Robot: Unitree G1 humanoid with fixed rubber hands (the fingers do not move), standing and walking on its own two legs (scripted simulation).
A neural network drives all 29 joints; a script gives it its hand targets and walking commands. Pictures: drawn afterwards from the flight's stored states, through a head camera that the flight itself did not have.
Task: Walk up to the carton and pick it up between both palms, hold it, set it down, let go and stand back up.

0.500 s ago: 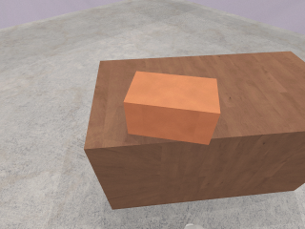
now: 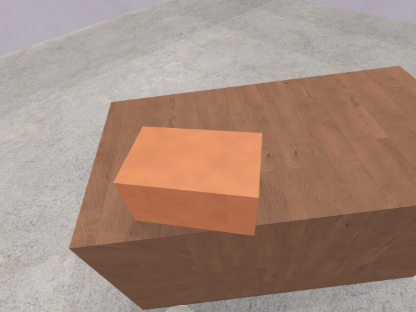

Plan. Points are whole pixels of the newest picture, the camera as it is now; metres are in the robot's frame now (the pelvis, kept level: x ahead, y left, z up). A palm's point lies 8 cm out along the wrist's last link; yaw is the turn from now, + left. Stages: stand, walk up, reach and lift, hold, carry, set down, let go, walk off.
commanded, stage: walk up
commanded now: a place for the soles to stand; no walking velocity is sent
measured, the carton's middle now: (196, 178) +0.45 +0.06 -0.02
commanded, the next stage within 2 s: reach and lift in 1.82 s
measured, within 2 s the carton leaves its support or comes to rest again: neither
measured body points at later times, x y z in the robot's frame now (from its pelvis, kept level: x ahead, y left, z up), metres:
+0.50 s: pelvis +0.04 +0.07 -0.01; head +0.06 +0.09 +0.43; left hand +0.12 +0.40 -0.12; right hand +0.18 -0.26 -0.07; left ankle +0.10 +0.16 -0.74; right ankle +0.05 -0.08 -0.72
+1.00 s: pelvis +0.06 +0.05 -0.01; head +0.07 +0.05 +0.44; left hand +0.14 +0.39 -0.11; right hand +0.22 -0.27 -0.08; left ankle +0.10 +0.17 -0.74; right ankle +0.06 -0.08 -0.74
